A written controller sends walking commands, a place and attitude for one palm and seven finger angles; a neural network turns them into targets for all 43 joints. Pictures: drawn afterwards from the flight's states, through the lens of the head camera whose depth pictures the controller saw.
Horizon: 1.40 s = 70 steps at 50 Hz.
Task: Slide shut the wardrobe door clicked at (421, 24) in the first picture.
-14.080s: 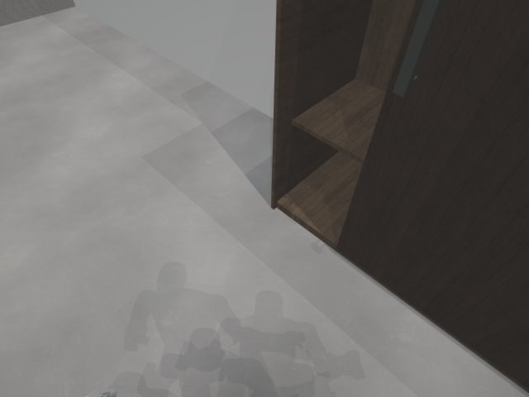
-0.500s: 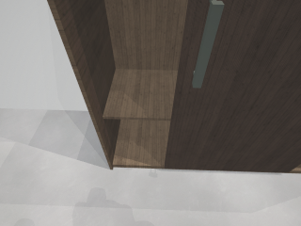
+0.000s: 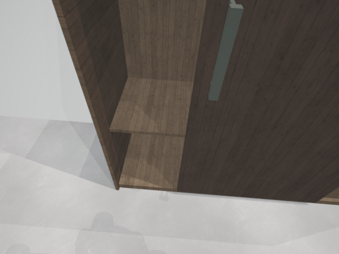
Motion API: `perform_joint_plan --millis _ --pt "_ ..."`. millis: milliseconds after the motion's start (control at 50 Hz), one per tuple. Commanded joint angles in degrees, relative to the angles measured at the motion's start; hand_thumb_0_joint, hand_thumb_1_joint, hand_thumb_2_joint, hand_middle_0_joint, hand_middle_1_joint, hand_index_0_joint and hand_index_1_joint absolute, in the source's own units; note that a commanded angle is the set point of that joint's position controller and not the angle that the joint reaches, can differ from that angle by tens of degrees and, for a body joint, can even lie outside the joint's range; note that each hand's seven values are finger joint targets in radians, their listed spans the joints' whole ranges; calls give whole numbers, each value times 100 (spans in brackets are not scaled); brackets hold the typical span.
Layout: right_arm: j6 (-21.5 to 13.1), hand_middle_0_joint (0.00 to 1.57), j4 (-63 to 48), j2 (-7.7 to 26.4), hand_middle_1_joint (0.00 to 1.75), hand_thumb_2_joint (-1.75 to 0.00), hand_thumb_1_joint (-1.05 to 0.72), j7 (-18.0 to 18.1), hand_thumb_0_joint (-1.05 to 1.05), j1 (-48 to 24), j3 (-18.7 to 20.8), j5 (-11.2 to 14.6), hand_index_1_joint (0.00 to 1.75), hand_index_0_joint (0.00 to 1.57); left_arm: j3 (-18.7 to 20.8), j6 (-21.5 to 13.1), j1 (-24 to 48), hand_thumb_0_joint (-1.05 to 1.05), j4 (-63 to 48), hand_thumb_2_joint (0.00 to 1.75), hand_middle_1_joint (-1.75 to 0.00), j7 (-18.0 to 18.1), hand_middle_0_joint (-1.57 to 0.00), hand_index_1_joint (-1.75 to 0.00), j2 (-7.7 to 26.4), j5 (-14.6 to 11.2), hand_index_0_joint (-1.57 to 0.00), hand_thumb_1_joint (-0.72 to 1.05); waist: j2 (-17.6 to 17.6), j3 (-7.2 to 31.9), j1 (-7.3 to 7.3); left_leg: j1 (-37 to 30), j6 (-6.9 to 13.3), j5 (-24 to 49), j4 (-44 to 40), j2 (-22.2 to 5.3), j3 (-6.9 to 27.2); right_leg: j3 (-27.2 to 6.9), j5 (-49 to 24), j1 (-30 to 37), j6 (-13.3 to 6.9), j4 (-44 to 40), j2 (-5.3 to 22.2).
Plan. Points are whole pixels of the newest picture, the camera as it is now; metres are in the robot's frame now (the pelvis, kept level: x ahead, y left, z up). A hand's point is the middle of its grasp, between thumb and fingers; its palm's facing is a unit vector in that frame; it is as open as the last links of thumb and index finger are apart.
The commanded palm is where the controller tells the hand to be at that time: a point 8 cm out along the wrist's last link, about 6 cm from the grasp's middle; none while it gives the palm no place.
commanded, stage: look again from close up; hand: right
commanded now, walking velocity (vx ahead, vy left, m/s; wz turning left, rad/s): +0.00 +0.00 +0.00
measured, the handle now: (221, 55) +0.57 -0.09 +0.21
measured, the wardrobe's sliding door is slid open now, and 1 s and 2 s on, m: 0.36 0.36 0.36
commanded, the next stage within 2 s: shuffle to correct the standing spot in 1.32 s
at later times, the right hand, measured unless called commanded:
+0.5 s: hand out of the picture +0.01 -0.16 -0.18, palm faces +0.02 +0.98 -0.19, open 7.3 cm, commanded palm none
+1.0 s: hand out of the picture +0.01 -0.14 -0.17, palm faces +0.04 +0.98 -0.20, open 7.3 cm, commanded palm none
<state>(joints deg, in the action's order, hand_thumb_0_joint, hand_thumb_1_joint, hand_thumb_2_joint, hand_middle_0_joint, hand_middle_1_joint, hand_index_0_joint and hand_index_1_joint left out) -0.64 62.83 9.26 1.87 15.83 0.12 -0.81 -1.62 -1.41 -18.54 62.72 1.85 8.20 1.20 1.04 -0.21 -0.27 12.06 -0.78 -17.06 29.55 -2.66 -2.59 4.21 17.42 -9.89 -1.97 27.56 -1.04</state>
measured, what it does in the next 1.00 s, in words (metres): stands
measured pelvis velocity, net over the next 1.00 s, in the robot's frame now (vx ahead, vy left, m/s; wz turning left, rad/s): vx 0.02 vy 0.03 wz -0.01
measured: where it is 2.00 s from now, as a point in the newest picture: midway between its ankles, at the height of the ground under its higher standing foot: outside the picture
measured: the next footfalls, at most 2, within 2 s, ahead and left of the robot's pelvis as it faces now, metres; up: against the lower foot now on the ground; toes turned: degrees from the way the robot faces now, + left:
none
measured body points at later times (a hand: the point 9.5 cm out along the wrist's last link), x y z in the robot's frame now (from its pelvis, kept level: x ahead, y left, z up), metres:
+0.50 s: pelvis +0.01 +0.01 +0.00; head +0.02 +0.02 +0.45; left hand +0.01 +0.23 -0.16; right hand +0.01 -0.21 -0.16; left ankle -0.01 +0.13 -0.74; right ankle -0.03 -0.09 -0.74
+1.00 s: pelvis +0.02 +0.03 +0.00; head +0.03 +0.04 +0.45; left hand +0.01 +0.25 -0.16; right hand +0.01 -0.19 -0.16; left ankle -0.01 +0.13 -0.74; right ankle -0.03 -0.09 -0.74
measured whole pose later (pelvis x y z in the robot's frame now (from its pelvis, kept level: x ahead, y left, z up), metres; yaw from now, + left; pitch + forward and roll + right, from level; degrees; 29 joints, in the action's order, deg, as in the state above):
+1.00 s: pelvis +0.02 +0.03 +0.00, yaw +0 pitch +0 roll -1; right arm -0.7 64.0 8.3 1.8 16.6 0.1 -0.9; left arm -1.2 -1.2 -16.3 65.5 2.4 7.8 0.9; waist -0.1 -1.1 0.1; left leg 10.2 1.8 -18.5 28.7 -0.3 -3.8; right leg 3.1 18.0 -7.9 0.9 26.1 1.3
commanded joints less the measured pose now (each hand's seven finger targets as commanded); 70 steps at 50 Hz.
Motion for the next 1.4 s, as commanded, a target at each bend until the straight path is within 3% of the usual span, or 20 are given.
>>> perform_joint_plan --millis 0,180,300,360,440,700,940,1020,1380 --pt "-62 20 -107 456 30 -90 -90 10 0 358 55 10 30 20 141 -139 -268 0 -135 90 -30 26 -20 -30 587 -23 -20 90 -74 -299 92 -123 269 890 -301 -268 332 -746 -1292 -371 -133 -716 728" --pt "-47 20 -63 432 30 -90 -90 23 0 372 66 8 30 20 149 -138 -260 0 -5 90 -30 52 -20 -30 532 -32 -20 90 60 -348 75 -46 270 1112 -279 -295 371 -635 -1545 -189 -114 -642 718" --pt "-57 20 -31 426 30 -90 -90 29 0 400 72 -4 30 20 163 -125 -264 0 31 90 -30 65 -20 -30 504 -45 -20 90 -129 -223 47 -123 279 1406 -265 -312 383 -582 -1692 -64 -112 -538 721" --pt "-55 20 -16 403 30 -90 -90 31 0 423 74 -1 30 20 163 -128 -225 0 52 90 -30 73 -20 -30 511 -45 -20 90 -54 -229 51 -89 282 1458 -260 -318 408 -579 -1761 -4 -102 -528 713" --pt "-47 20 2 406 30 -90 -90 30 0 422 73 -10 30 20 158 -104 -172 0 68 90 -30 70 -20 -30 491 -47 -20 90 -96 -373 51 -18 292 1371 -330 -324 439 -548 -1520 -66 -89 -549 710" --pt "-77 20 -7 441 30 -90 -90 21 0 446 72 -9 30 20 153 -72 -131 0 114 90 -30 59 -20 -30 444 -49 -20 90 -199 -327 57 -140 349 1593 -484 -372 527 -509 -1268 -85 -34 -501 676" --pt "-96 20 -33 478 30 -90 -90 16 0 464 86 6 30 20 149 -71 -131 0 149 90 -30 61 -20 -30 433 -50 -20 90 -165 -240 78 -221 378 1819 -526 -402 529 -483 -1355 -45 16 -472 674" --pt "-86 20 -25 474 30 -90 -90 13 0 436 84 7 30 20 141 -52 -136 0 167 90 -30 61 -20 -30 424 -46 -20 90 -171 -392 75 -159 377 1700 -573 -385 512 -484 -1259 -118 27 -497 674" --pt "-115 20 -33 483 30 -90 -90 12 0 513 105 17 30 20 145 -66 -174 0 185 90 -30 76 -20 -30 412 -53 -20 90 -145 -206 82 -344 382 2035 -622 -406 474 -497 -1487 -37 65 -484 680"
